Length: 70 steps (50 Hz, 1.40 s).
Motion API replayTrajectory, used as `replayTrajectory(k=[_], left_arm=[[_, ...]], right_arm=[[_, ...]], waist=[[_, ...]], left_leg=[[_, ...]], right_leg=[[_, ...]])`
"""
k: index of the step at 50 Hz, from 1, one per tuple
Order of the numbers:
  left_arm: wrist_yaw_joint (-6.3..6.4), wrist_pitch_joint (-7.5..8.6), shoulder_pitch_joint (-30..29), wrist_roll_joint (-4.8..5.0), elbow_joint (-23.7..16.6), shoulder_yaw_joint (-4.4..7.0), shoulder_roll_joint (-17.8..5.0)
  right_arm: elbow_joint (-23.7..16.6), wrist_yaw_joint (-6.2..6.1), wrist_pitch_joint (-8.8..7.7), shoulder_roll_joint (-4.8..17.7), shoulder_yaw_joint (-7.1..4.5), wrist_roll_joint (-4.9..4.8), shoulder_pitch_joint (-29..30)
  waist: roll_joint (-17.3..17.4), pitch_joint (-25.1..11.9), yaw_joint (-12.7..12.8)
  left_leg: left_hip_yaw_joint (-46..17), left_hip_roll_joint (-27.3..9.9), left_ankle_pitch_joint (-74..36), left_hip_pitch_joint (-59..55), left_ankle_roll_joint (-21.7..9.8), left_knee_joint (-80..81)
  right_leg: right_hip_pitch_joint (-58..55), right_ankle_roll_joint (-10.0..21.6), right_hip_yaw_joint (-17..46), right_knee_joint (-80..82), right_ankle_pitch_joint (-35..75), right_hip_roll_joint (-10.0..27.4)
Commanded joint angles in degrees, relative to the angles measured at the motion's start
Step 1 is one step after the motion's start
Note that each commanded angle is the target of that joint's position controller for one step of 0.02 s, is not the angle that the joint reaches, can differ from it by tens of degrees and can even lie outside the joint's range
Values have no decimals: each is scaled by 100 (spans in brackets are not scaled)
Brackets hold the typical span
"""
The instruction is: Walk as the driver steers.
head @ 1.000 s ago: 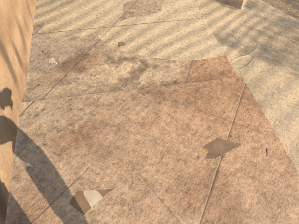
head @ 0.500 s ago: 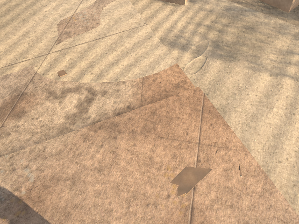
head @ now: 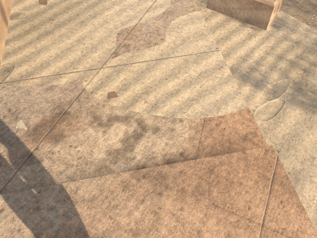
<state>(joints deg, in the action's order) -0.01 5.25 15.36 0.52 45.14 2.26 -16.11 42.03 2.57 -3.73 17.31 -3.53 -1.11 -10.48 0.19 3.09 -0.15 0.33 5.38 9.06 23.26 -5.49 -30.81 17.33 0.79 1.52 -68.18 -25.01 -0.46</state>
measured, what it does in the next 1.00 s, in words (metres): walks ahead, turning left: right foot, then left foot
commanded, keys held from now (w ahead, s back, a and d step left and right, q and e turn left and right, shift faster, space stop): w+q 0.94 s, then w+e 0.06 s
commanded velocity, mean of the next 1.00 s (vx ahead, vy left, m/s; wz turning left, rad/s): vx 0.50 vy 0.00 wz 0.56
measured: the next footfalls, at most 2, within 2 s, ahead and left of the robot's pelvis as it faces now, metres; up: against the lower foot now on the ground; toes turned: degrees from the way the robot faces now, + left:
right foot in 0.36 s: +0.40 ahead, -0.13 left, +0.00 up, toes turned +17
left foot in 0.88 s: +0.57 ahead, +0.23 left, +0.00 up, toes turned +34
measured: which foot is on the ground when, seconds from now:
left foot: down 0.00-0.36, up 0.38-0.86, down 0.88-1.00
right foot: up 0.00-0.34, down 0.36-0.90, up 0.92-1.00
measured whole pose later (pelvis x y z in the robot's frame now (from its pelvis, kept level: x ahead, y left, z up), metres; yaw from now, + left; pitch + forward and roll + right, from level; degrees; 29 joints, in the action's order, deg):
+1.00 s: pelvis +0.52 +0.11 +0.00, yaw +35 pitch +1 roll +0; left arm -0.3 5.6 13.9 0.9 45.4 3.2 -18.1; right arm 35.1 2.1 -2.1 17.3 -4.0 -1.0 -10.3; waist -0.5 4.4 1.4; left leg 0.7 4.2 9.9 23.7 -4.9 -32.2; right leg 20.5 -0.3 1.1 -67.6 -23.6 4.1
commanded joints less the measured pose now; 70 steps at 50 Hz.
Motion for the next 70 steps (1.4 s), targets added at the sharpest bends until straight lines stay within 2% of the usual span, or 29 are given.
replayTrajectory(k=[1, 4, 9, 14, 17, 18, 19, 20, 21, 22, 24, 26, 29, 35, 39, 41, 43, 44, 45, 46, 47, 48, 49, 51, 55, 58, 62, 67, 70], left_arm=[[1, 254, -386, -86, -685, 210, -824], [32, 74, -215, -146, -708, 179, -631], [18, 69, -1256, -128, -967, 50, -346], [-78, 175, -1557, -5, -1079, 172, -655], [-57, 256, -638, -36, -862, 339, -915], [-10, 274, 127, -135, -800, 423, -1199], [-25, 183, 637, -194, -595, 542, -1668], [-61, 155, 570, -49, -643, 450, -1187], [-38, 125, 346, -35, -700, 358, -852], [-27, 87, 82, -84, -723, 307, -747], [-3, 69, -151, -137, -641, 230, -543], [-1, 103, -168, -98, -548, 235, -493], [-9, 133, -99, -81, -383, 323, -720], [22, 29, 0, -50, -145, 372, -950], [35, -96, 277, 43, 61, 432, -1150], [65, -159, 248, 100, 77, 484, -1309], [115, -235, 170, 136, 59, 515, -1418], [146, -228, 186, 86, 17, 453, -1267], [98, -145, 579, -167, -297, 222, -603], [18, 79, 402, -129, -450, 140, -587], [-55, 206, -285, 106, -618, 274, -1066], [-74, 268, -321, 174, -608, 239, -1024], [-34, 257, -234, 64, -478, 233, -962], [-26, 91, 78, -12, -304, 259, -961], [-3, -119, -169, -42, -309, 135, -580], [-73, -50, -469, 32, -335, 180, -654], [-216, 14, -1025, 65, -501, 111, -447], [-430, -24, -1482, 37, -776, 68, -394], [-513, -25, -1401, -1, -876, 83, -453]], right_arm=[[-395, -104, -47, 644, -165, 92, -379], [-468, -178, -40, 712, -192, 61, -290], [-377, -330, 62, 912, -267, -9, -631], [-277, -370, 166, 847, -270, -48, -962], [-372, -358, 191, 626, -213, 0, -810], [-463, -330, 169, 271, -82, 64, -857], [-652, -323, 119, -57, 28, -79, -1643], [-520, -339, 112, 516, -57, -122, -1628], [-565, -339, 141, 848, -159, -87, -1034], [-629, -350, 170, 826, -172, -26, -715], [-729, -289, 181, 669, -197, -11, -534], [-758, -244, 237, 457, -171, -64, -576], [-919, -220, 285, 280, -117, -22, -274], [-1072, -57, 189, 127, -31, -24, 521], [-1325, 81, 164, 156, -40, -55, 1049], [-1373, 113, 179, 325, -127, -28, 911], [-1166, 68, 221, 699, -345, -14, -104], [-897, -23, 257, 1040, -537, -37, -1123], [-851, -140, 270, 1719, -676, -84, -1384], [-1050, -110, 175, 1619, -577, -87, -1387], [-989, -64, 109, 1190, -431, -9, -1283], [-930, -66, 73, 982, -358, 8, -1001], [-933, -73, 61, 774, -289, 21, -615], [-953, -79, 10, 485, -164, 115, -225], [-612, -126, -168, 737, -210, 147, -373], [-409, -202, -240, 694, -180, 154, -464], [-163, -254, -256, 771, -192, 138, -622], [123, -327, -109, 792, -245, 76, -946], [152, -398, 27, 961, -300, 31, -889]], waist=[[-3, -622, -73], [181, -468, 115], [382, -332, -285], [561, -401, -324], [666, -732, 225], [101, -1452, 544], [-1814, -2134, 222], [-1469, -1819, 339], [-894, -1099, 504], [-506, -718, 443], [-627, -326, 243], [-730, -270, 168], [-509, -158, 167], [-346, 3, 426], [-338, 206, 527], [-494, 5, 324], [-529, -632, -327], [-300, -1146, -830], [1089, -1629, -506], [1211, -2570, -480], [741, -1958, -705], [519, -1322, -482], [135, -964, -223], [330, -810, 102], [232, -531, 66], [234, -321, -63], [284, -27, -347], [129, 217, -557], [177, 121, -415]], left_leg=[[-2495, -1599, -914, -1975, -1225, 1586], [-1999, -1404, -1551, -1180, -1261, 1799], [-1424, -871, -1020, -539, -782, 1686], [-2247, -1174, -272, -1245, -566, 1053], [-2330, -970, -504, -1230, -269, 70], [-1866, -620, 91, -677, -62, -1412], [-1050, 164, 2383, 1274, 310, -3259], [-1120, -309, 2409, 2063, 394, -4101], [-1042, -496, 1864, 2270, 436, -4358], [-859, -679, 1440, 2132, 479, -4309], [-826, -977, 971, 1810, 504, -3907], [-675, -1078, 866, 1649, 532, -3651], [-631, -1185, 518, 1915, 626, -3103], [-213, -1111, -990, 1657, 553, -1362], [104, -968, -745, 1550, 327, -621], [379, -683, -204, 1074, 94, -473], [625, -237, -19, -361, -240, -217], [299, -229, -261, -2036, -482, -47], [-2355, -1704, 408, -4156, -1311, 71], [-4896, -2420, 1493, -4771, -1958, 1100], [-4194, -2270, 1255, -4377, -1574, 1380], [-3283, -2113, 683, -3520, -1355, 1375], [-2601, -1907, -42, -2706, -1151, 1348], [-1904, -1700, -1104, -1687, -1039, 1544], [-1066, -1651, -1570, -1147, -1075, 2010], [-539, -1516, -1321, -1416, -768, 2067], [-30, -1552, -652, -1363, -543, 2022], [-49, -2012, -802, -2550, -440, 1274], [47, -2107, -2420, -2800, -251, 622]], right_leg=[[1976, -40, 456, 124, 535, 527], [1698, -343, 265, 906, 720, 580], [1074, -565, 73, 3109, 2736, 186], [771, -391, 366, 3959, 2606, 26], [-523, 31, 321, 4311, 2196, 162], [-1854, 392, 1161, 4263, 1741, 1059], [-3591, 1334, 3787, 4771, 361, 2314], [-3468, 1331, 4486, 5084, -971, 2463], [-2846, 1081, 3615, 5154, -838, 2207], [-2223, 925, 2823, 5185, -28, 1960], [-1426, 829, 1804, 5414, 1082, 1573], [-1179, 872, 1234, 5648, 1494, 1444], [-1185, 1043, 734, 5874, 2141, 1575], [-1446, 837, -462, 5887, 2924, 1420], [-1979, 692, -819, 5683, 3459, 1601], [-2248, 574, -1040, 5123, 5052, 1637], [-2127, 402, -1297, 3601, 6396, 1506], [-1153, 216, -1379, 2208, 5720, 1314], [1374, -130, -1327, 49, 1444, 543], [2424, -171, 31, -978, -987, -189], [2945, -100, 425, -1077, -517, 148], [2838, -14, 316, -644, 1, 424], [2507, -46, 237, -187, 349, 685], [1722, -127, 257, 262, 685, 951], [1746, -324, 161, 1117, 1557, 944], [2058, -260, 349, 2034, 2995, 873], [1649, -146, 256, 3316, 4194, 569], [2464, 85, 342, 3939, 3505, 501], [2136, 232, -77, 4018, 2360, 292]])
